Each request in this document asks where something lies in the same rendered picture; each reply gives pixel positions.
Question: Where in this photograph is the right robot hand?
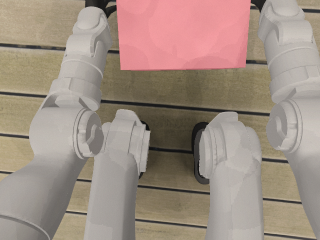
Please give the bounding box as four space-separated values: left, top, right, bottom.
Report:
250 0 266 13

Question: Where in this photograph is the left robot hand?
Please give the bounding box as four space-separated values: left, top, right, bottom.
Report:
85 0 117 19

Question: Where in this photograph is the right robot forearm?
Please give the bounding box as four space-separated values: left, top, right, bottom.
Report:
257 0 320 104

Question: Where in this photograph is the carton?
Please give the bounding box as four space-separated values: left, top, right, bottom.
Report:
116 0 251 71

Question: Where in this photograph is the right robot upper arm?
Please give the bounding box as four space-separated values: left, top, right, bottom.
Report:
265 98 320 240

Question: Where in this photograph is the left robot forearm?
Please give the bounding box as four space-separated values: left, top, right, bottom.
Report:
29 6 113 147

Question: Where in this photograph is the robot right thigh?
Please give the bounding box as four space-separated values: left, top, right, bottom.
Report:
199 121 264 240

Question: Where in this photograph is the left robot upper arm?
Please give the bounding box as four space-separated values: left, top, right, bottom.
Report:
0 107 104 240

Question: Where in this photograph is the right robot shin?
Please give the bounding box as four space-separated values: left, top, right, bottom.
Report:
198 111 262 179

